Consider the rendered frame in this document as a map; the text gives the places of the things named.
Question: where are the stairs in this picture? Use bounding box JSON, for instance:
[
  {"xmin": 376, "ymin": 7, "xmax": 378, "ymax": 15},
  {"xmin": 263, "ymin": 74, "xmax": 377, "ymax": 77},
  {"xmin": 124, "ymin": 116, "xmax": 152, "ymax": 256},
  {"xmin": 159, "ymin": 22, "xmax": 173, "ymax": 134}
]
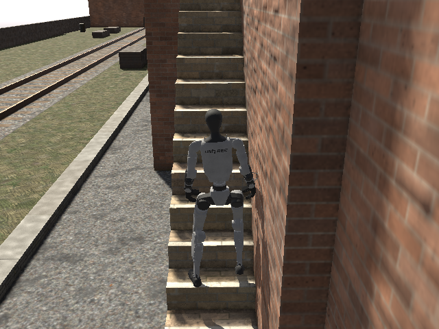
[{"xmin": 165, "ymin": 0, "xmax": 258, "ymax": 329}]

